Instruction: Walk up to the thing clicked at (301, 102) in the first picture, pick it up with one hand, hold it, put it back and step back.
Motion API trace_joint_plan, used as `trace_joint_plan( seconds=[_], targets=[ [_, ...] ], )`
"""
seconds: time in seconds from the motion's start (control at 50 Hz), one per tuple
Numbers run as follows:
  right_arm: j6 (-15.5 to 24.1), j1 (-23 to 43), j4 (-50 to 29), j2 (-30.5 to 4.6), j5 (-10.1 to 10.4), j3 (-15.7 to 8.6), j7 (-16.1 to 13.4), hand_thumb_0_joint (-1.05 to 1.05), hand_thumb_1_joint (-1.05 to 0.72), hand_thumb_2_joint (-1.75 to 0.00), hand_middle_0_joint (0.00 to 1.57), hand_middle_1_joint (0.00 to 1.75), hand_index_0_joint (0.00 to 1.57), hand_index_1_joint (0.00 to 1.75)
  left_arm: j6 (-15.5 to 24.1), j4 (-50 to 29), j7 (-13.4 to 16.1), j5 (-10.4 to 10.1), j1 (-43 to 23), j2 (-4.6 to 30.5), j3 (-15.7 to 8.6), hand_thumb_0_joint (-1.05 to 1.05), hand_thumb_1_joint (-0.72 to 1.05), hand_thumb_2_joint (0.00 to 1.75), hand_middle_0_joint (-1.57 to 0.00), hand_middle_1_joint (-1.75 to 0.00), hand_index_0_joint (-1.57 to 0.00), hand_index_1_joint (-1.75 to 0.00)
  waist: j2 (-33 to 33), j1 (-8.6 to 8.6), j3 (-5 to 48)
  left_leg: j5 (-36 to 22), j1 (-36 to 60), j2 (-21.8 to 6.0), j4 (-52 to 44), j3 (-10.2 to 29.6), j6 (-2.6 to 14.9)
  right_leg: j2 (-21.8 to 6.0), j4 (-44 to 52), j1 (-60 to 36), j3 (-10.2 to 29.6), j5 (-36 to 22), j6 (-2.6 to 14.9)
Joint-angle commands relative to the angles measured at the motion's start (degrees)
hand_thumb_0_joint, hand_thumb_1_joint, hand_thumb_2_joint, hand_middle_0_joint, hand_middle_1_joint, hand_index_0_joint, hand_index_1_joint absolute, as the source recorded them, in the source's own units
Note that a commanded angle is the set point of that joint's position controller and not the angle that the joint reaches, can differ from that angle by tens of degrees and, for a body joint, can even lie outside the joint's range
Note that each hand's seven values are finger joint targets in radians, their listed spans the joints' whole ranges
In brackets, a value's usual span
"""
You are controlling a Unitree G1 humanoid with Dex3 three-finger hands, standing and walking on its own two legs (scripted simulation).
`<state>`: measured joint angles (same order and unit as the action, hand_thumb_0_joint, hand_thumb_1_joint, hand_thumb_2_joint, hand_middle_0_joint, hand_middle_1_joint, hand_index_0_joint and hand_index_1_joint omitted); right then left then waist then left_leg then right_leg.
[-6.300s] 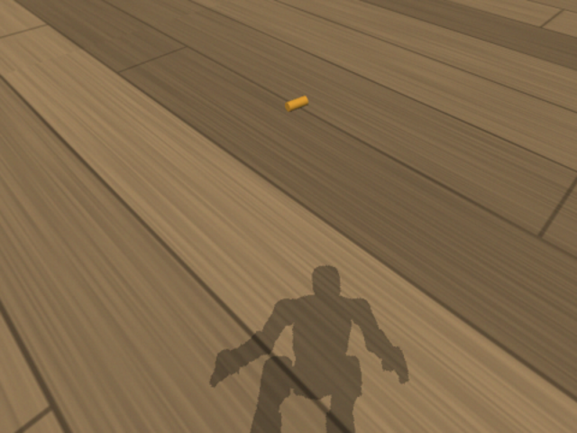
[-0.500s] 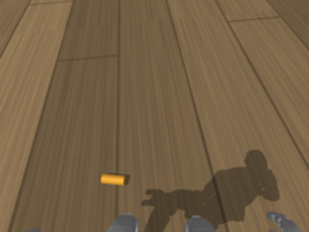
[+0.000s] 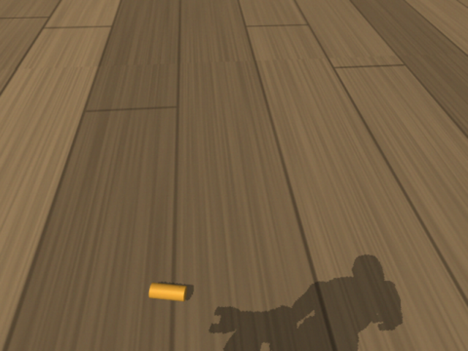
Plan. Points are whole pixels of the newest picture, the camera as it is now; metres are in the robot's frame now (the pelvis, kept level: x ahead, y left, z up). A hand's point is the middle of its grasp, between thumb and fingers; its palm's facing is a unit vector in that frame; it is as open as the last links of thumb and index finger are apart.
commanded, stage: walk up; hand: left
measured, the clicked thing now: (168, 291) +0.43 +0.26 -0.73
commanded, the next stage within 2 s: stand in 0.92 s
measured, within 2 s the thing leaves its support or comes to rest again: neither
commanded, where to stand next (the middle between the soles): +0.03 +0.04 m, yaw -2 degrees
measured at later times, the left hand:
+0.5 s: hand out of the picture +0.10 +0.26 -0.13, palm faces -0.04 -0.93 -0.36, open 7.4 cm
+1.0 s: hand out of the picture +0.10 +0.25 -0.13, palm faces -0.04 -0.93 -0.36, open 7.4 cm
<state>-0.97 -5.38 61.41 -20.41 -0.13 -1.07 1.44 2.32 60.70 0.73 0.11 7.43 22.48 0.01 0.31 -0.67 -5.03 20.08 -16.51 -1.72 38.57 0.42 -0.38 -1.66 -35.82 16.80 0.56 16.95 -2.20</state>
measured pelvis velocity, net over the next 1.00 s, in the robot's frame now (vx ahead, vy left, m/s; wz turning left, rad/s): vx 0.01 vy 0.00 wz -0.02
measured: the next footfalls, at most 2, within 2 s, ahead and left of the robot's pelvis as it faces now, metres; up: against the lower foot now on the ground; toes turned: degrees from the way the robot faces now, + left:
none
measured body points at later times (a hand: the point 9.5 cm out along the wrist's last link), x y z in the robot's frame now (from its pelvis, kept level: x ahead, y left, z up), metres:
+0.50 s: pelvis +0.00 +0.00 +0.02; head +0.01 +0.00 +0.47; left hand +0.11 +0.30 -0.10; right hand +0.09 -0.31 -0.11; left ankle +0.01 +0.12 -0.72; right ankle +0.02 -0.15 -0.72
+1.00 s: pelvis +0.01 +0.00 +0.02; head +0.03 +0.00 +0.47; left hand +0.11 +0.30 -0.11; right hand +0.09 -0.30 -0.11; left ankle +0.01 +0.12 -0.72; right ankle +0.02 -0.15 -0.72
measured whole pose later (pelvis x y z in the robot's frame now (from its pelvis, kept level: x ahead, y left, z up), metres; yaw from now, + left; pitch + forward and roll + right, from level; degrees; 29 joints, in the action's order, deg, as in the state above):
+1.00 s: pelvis +0.01 +0.00 +0.02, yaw -1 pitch -2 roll +0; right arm -0.2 -4.4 65.8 -19.9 -0.5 -1.5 1.2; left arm 0.9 65.9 0.0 0.6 4.0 20.2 -0.4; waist 0.1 0.5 -3.3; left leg 11.5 -6.8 -0.8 20.1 -1.2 -0.6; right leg -2.6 -20.5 8.9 1.6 9.8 -2.5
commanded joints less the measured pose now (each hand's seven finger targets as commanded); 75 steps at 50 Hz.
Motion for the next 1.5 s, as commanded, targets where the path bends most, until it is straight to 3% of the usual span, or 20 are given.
trace_joint_plan(
  seconds=[0.0,0.1,0.2,0.36,0.52,0.68,0.88,0.9,0.92,1.04,1.16,1.3,1.48],
  targets=[
    [1.7,5.3,-3.1,-13.7,0.4,-2.4,-1.4,0.0,-0.9,-0.9,0.2,0.3,0.2,0.3,1.3,-1.7,0.9,-0.7,-2.8,12.8,-2.4,0.0,0.9,0.9,-0.2,-0.3,-0.2,-0.3,2.8,-0.27,9.0,-16.3,3.8,-5.0,-11.0,5.9,3.3,-4.5,6.4,-6.1,3.7,-15.5,3.97],
    [1.3,5.4,-1.5,-13.8,0.5,-2.5,-1.2,0.0,-0.9,-0.9,0.2,0.3,0.2,0.3,1.0,-0.4,0.9,-0.4,-5.5,12.6,-1.9,0.0,0.9,0.9,-0.2,-0.3,-0.2,-0.3,0.7,0.52,9.2,-14.7,5.9,-5.1,-13.8,4.9,3.29,-5.0,10.1,-7.1,3.7,-14.7,3.62],
    [1.1,6.8,-0.5,-13.1,0.5,-2.3,-0.9,0.0,-0.9,-0.9,0.2,0.3,0.2,0.3,0.7,1.0,0.5,-0.2,-7.3,12.1,-1.7,0.0,0.9,0.9,-0.2,-0.3,-0.2,-0.3,-0.2,0.55,6.6,-7.8,5.6,-5.0,-18.0,4.8,2.61,-5.1,14.1,-6.1,4.6,-9.0,3.21],
    [1.3,6.3,0.7,-13.0,0.3,-2.3,-0.7,0.0,-0.9,-0.9,0.2,0.3,0.2,0.3,0.7,1.6,0.2,0.1,-8.5,11.6,-2.1,0.0,0.9,0.9,-0.2,-0.3,-0.2,-0.3,-1.1,0.73,8.1,-12.3,9.1,-4.9,-19.9,3.3,1.88,-5.8,17.1,-8.1,4.5,-12.1,2.74],
    [1.5,6.3,0.6,-13.3,-0.1,-2.4,-0.8,0.0,-0.9,-0.9,0.2,0.3,0.2,0.3,0.2,2.0,-0.1,0.3,-7.4,10.8,-2.1,0.0,0.9,0.9,-0.2,-0.3,-0.2,-0.3,0.9,0.11,6.5,-6.9,7.8,-5.5,-23.3,4.2,1.95,-4.9,17.4,-8.3,3.8,-9.4,2.42],
    [1.4,4.3,0.6,-12.7,-0.1,-2.6,-0.8,0.0,-0.9,-0.9,0.2,0.3,0.2,0.3,0.3,1.8,0.0,0.5,-7.4,10.9,-2.4,0.0,0.9,0.9,-0.2,-0.3,-0.2,-0.3,-0.5,0.85,6.8,-9.6,9.0,-4.9,-22.0,3.4,1.79,-5.4,18.5,-7.7,4.6,-9.9,2.5],
    [1.3,3.7,0.4,-12.6,-0.1,-2.9,-1.1,0.0,-0.9,-0.9,0.2,0.3,0.2,0.3,0.0,1.8,0.2,0.4,-6.7,10.2,-2.4,0.0,0.9,0.9,-0.2,-0.3,-0.2,-0.3,-0.4,0.81,7.5,-14.4,9.8,-5.2,-21.9,3.2,1.99,-5.4,17.1,-9.3,3.6,-15.0,2.17],
    [1.9,3.5,0.5,-10.6,-0.3,-2.0,-1.2,0.0,-0.9,-0.9,0.2,0.3,0.2,0.3,-0.3,2.4,0.1,0.2,-5.9,9.7,-2.5,0.0,0.9,0.9,-0.2,-0.3,-0.2,-0.3,-2.7,1.02,7.2,-17.2,9.7,-6.0,-22.7,4.6,1.53,-5.1,17.2,-9.8,3.8,-15.5,2.06],
    [2.3,3.5,0.4,-11.5,-0.4,-2.0,-1.3,0.0,-0.9,-0.9,0.2,0.3,0.2,0.3,-0.4,2.2,0.0,0.1,-5.9,9.6,-2.6,0.0,0.9,0.9,-0.2,-0.3,-0.2,-0.3,-1.9,0.8,7.4,-18.6,10.0,-6.1,-22.5,4.3,1.37,-5.3,17.2,-10.3,3.9,-16.1,2.07],
    [2.6,4.4,0.3,-12.1,-0.3,-2.2,-1.5,0.0,-0.9,-0.9,0.2,0.3,0.2,0.3,-0.6,1.8,-0.2,0.3,-5.5,10.1,-2.9,0.0,0.9,0.9,-0.2,-0.3,-0.2,-0.3,-0.1,0.83,7.3,-17.0,10.4,-5.7,-22.8,4.0,0.76,-5.4,18.5,-10.6,4.2,-14.6,2.3],
    [2.6,4.4,0.1,-11.9,-0.3,-2.2,-1.6,0.0,-0.9,-0.9,0.2,0.3,0.2,0.3,-0.5,1.3,-0.2,0.4,-5.5,10.1,-3.0,0.0,0.9,0.9,-0.2,-0.3,-0.2,-0.3,-0.1,1.04,9.0,-20.0,12.0,-6.1,-21.7,3.5,0.93,-6.0,18.5,-11.6,4.1,-18.8,2.48],
    [2.5,4.3,-0.2,-12.0,-0.2,-2.1,-1.6,0.0,-0.9,-0.9,0.2,0.3,0.2,0.3,-0.4,1.3,-0.3,0.4,-5.3,10.1,-3.1,0.0,0.9,0.9,-0.2,-0.3,-0.2,-0.3,-0.4,1.07,8.3,-19.8,12.0,-6.0,-21.8,3.4,0.95,-5.9,19.3,-11.8,4.1,-18.6,2.43],
    [2.3,4.1,0.0,-12.2,-0.3,-2.0,-1.6,0.0,-0.9,-0.9,0.2,0.3,0.2,0.3,-0.6,1.2,-0.4,0.4,-4.9,10.0,-2.9,0.0,0.9,0.9,-0.2,-0.3,-0.2,-0.3,0.0,0.87,6.6,-15.2,10.6,-5.9,-22.6,3.5,0.9,-5.9,20.4,-10.9,4.2,-14.6,2.58]
  ],
)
